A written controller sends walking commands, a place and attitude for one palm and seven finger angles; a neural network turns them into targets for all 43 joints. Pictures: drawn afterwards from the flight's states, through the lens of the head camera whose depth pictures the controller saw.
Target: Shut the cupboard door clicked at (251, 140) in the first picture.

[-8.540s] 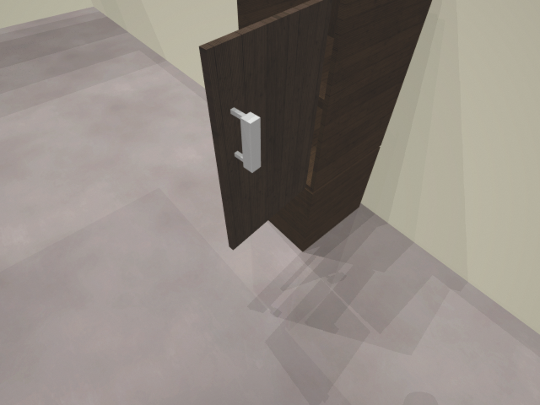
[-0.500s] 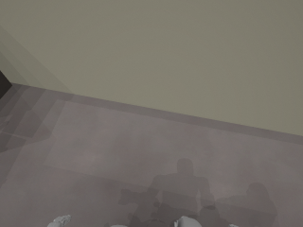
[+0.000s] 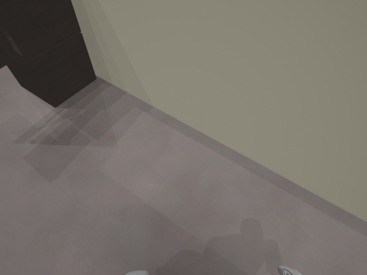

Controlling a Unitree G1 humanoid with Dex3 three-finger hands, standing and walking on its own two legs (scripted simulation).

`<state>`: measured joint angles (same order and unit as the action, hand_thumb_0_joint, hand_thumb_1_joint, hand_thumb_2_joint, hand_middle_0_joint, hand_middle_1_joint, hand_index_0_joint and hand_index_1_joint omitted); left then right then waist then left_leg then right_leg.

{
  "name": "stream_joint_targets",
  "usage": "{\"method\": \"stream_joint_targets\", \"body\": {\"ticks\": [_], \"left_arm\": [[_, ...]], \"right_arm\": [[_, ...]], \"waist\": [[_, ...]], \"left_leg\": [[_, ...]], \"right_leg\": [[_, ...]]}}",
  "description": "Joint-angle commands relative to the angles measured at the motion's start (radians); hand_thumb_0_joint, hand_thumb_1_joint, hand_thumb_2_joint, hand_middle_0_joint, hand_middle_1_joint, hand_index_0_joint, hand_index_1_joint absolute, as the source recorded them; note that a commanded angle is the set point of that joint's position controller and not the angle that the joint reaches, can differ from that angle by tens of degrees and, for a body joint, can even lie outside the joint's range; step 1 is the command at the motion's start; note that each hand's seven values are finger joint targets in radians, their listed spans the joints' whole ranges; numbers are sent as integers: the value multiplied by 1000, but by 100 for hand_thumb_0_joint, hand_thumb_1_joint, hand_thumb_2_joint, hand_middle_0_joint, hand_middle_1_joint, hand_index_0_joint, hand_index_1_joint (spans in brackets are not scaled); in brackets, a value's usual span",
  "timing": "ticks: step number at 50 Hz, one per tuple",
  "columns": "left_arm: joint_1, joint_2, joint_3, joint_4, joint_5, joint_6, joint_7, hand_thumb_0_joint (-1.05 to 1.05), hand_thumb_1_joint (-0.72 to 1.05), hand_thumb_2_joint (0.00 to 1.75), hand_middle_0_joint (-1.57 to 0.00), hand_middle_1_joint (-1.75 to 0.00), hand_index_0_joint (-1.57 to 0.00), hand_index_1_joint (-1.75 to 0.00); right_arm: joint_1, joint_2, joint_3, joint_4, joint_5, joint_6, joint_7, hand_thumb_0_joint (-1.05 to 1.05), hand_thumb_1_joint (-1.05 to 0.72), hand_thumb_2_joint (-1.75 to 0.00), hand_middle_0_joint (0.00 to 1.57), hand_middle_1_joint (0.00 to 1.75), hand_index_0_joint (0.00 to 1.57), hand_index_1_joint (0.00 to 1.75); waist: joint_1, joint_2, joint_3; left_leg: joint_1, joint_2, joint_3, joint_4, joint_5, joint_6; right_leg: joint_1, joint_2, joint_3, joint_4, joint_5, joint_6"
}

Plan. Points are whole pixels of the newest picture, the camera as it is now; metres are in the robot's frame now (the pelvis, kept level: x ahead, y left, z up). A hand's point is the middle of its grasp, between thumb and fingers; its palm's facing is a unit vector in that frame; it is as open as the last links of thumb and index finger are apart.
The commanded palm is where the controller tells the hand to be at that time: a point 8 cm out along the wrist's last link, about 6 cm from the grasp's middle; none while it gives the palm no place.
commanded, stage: walk to a spot facing it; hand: left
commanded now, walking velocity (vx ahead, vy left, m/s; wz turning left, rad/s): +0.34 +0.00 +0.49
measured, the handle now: out of the picture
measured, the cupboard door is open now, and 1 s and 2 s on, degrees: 96 96 96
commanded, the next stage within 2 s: turn to face it in 1.56 s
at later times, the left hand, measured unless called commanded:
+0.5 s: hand (125, 202) +0.30 +0.18 -0.15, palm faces +0.17 -0.97 -0.19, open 7.4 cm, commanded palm none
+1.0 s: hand (100, 211) +0.28 +0.25 -0.18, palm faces +0.44 -0.89 -0.14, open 7.4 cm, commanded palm none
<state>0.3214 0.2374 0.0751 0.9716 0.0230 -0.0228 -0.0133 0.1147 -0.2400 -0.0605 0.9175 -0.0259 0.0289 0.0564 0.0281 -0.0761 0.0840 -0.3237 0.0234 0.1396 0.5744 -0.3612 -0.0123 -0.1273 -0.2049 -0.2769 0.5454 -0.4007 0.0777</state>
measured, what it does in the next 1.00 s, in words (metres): walks ahead, turning left: right foot, then left foot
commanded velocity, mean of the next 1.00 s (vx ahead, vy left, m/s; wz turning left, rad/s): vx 0.36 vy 0.00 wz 0.31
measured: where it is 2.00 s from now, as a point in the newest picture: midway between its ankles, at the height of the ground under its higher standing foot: (148, 162)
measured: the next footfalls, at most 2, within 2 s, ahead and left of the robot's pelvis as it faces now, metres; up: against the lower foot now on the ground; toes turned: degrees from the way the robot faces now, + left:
right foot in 0.42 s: +0.30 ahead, -0.12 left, +0.00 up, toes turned +3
left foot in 0.86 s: +0.42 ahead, +0.19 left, +0.00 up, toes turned +29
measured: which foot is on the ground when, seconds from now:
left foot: down 0.00-0.42, up 0.44-0.84, down 0.86-1.00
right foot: down 0.00-0.00, up 0.02-0.40, down 0.42-0.86, up 0.88-1.00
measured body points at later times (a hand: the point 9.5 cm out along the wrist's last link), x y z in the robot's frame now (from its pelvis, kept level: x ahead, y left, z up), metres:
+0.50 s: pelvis +0.19 -0.02 -0.01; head +0.23 -0.02 +0.44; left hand +0.29 +0.23 -0.13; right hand +0.20 -0.26 -0.17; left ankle +0.05 +0.09 -0.67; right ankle +0.26 -0.12 -0.73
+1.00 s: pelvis +0.38 +0.10 +0.00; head +0.39 +0.15 +0.45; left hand +0.26 +0.30 -0.17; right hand +0.57 -0.07 -0.12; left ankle +0.39 +0.17 -0.73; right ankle +0.36 -0.07 -0.64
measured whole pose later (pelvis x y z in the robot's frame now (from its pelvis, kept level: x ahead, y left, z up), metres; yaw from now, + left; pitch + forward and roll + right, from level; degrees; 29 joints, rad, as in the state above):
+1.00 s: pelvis +0.38 +0.10 +0.00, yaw +22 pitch +0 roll -1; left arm 0.33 0.20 0.06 1.09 0.02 0.00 -0.01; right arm 0.13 -0.16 -0.03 0.96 -0.02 -0.07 0.00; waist 0.04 -0.06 0.07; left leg -0.31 -0.01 0.15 0.55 -0.25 0.10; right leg -0.43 -0.14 -0.07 1.20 -0.33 0.03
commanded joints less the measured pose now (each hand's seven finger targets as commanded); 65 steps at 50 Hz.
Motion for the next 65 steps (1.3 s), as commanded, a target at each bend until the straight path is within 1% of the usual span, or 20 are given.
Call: {"method": "stream_joint_targets", "body": {"ticks": [1, 4, 7, 16, 19, 20, 21, 22, 23, 25, 28, 37, 39, 41, 42, 43, 44, 47, 50, 65], "left_arm": [[-231, 97, 10, -199, -2, -23, -15, 0, 90, 90, -20, -30, -20, -30], [-215, 89, 15, -142, 1, -12, -12, 0, 90, 90, -20, -30, -20, -30], [-141, 77, 9, -97, 3, 3, -24, 0, 90, 90, -20, -30, -20, -30], [-267, 64, -4, -153, -2, -7, -31, 0, 90, 90, -20, -30, -20, -30], [-120, 86, 14, -113, 1, -22, -26, 0, 90, 90, -20, -30, -20, -30], [43, 139, 33, -67, 6, -38, -20, 0, 90, 90, -20, -30, -20, -30], [197, 253, 62, -25, 14, -45, -7, 0, 90, 90, -20, -30, -20, -30], [193, 264, 51, -35, -1, -39, 1, 0, 90, 90, -20, -30, -20, -30], [93, 203, 44, -50, 1, -36, 12, 0, 90, 90, -20, -30, -20, -30], [-31, 82, 10, -74, 1, -47, 16, 0, 90, 90, -20, -30, -20, -30], [-39, 40, -2, -52, 5, -68, 21, 0, 90, 90, -20, -30, -20, -30], [62, 86, -5, 45, 5, -70, 15, 0, 90, 90, -20, -30, -20, -30], [54, 101, -3, 54, 7, -64, 15, 0, 90, 90, -20, -30, -20, -30], [20, 112, 2, 50, -3, -56, 12, 0, 90, 90, -20, -30, -20, -30], [30, 78, -4, 31, -6, -51, 4, 0, 90, 90, -20, -30, -20, -30], [22, 27, -21, -18, -11, -50, -6, 0, 90, 90, -20, -30, -20, -30], [-50, 62, -15, -45, -6, -47, 6, 0, 90, 90, -20, -30, -20, -30], [-49, 23, -10, 6, 4, -31, -2, 0, 90, 90, -20, -30, -20, -30], [9, -6, -13, 42, 10, -10, -8, 0, 90, 90, -20, -30, -20, -30], [-381, -24, -34, -85, -3, -6, -25, 0, 90, 90, -20, -30, -20, -30]], "right_arm": [[390, -315, -82, 29, 0, -53, -47, 0, -90, -90, 20, 30, 20, 30], [194, -192, -44, -13, 2, -71, -68, 0, -90, -90, 20, 30, 20, 30], [160, -149, -23, -2, 7, -94, -69, 0, -90, -90, 20, 30, 20, 30], [195, -146, -31, 46, 0, -93, -61, 0, -90, -90, 20, 30, 20, 30], [175, -135, -31, 56, 0, -86, -63, 0, -90, -90, 20, 30, 20, 30], [171, -104, -28, 51, 9, -90, -60, 0, -90, -90, 20, 30, 20, 30], [212, -26, -14, 28, 22, -96, -55, 0, -90, -90, 20, 30, 20, 30], [175, -46, -17, 1, 19, -93, -51, 0, -90, -90, 20, 30, 20, 30], [133, -47, -26, 2, 15, -87, -49, 0, -90, -90, 20, 30, 20, 30], [85, -31, -24, 27, 1, -72, -40, 0, -90, -90, 20, 30, 20, 30], [140, 19, -17, 54, 0, -47, -28, 0, -90, -90, 20, 30, 20, 30], [-51, 41, 2, -16, 1, -59, 1, 0, -90, -90, 20, 30, 20, 30], [-26, 21, -1, -12, 1, -66, -3, 0, -90, -90, 20, 30, 20, 30], [139, -37, -15, 36, -6, -74, -14, 0, -90, -90, 20, 30, 20, 30], [295, -133, -40, 71, -13, -78, -28, 0, -90, -90, 20, 30, 20, 30], [422, -247, -65, 93, -11, -81, -46, 0, -90, -90, 20, 30, 20, 30], [396, -247, -63, 100, 0, -72, -60, 0, -90, -90, 20, 30, 20, 30], [197, -109, -23, 50, 4, -91, -74, 0, -90, -90, 20, 30, 20, 30], [206, -55, -4, 78, 10, -115, -77, 0, -90, -90, 20, 30, 20, 30], [471, -22, 23, 211, -3, -119, -94, 0, -90, -90, 20, 30, 20, 30]], "waist": [[-230, 281, -219], [-109, 240, -64], [-50, 219, -57], [-57, 194, -10], [21, 153, -40], [92, 43, -118], [133, -293, -254], [119, -248, -225], [86, -236, -154], [15, -72, -51], [-33, -69, -70], [12, -63, -25], [-13, -67, -18], [-108, 10, -84], [-173, 183, -190], [-202, 408, -264], [-191, 257, -248], [-80, 176, -64], [-35, 165, -77], [-104, 152, 62]], "left_leg": [[589, 442, -672, -271, 252, 285], [290, 314, -461, -324, 157, 201], [263, 223, -292, -319, 415, 173], [173, 199, -264, -316, 318, 176], [57, 148, -254, -133, 300, 134], [-76, 77, -211, 108, 269, 95], [-271, -75, -100, 468, -150, 39], [-346, -32, -162, 657, -255, 47], [-368, 21, -191, 754, -152, 49], [-328, 93, -195, 736, 50, 27], [-282, 107, -149, 608, 106, 1], [-241, 50, -24, 115, 136, 19], [-140, 32, 0, 56, 111, 38], [188, -25, 32, -47, 141, 61], [448, 114, -184, -106, 58, 122], [601, 361, -609, -242, 80, 221], [529, 421, -659, -308, 29, 246], [213, 320, -423, -360, 88, 176], [196, 244, -254, -383, 282, 151], [388, 231, -146, -355, 727, 143]], "right_leg": [[-685, 79, 173, 698, -193, -3], [-626, 17, 276, 700, 26, -1], [-547, 44, 252, 592, 117, 8], [-337, 110, 188, 147, 221, 0], [-32, 156, 168, 26, 233, -25], [231, 88, 259, -36, 198, -56], [438, -232, 633, -177, 162, -149], [351, -322, 770, -300, 47, -211], [222, -300, 748, -339, -89, -201], [6, -210, 477, -343, 16, -163], [-34, -162, 285, -353, 220, -162], [128, -154, 129, -323, 414, -175], [105, -166, 111, -275, 427, -169], [-37, -108, 29, -31, 512, -129], [-232, -28, -2, 263, 360, -79], [-495, 121, 37, 593, -151, -32], [-548, 107, 194, 724, -156, -61], [-531, 26, 271, 742, 86, -54], [-471, 41, 258, 632, 166, -39], [-541, 121, 189, 200, 301, -93]]}}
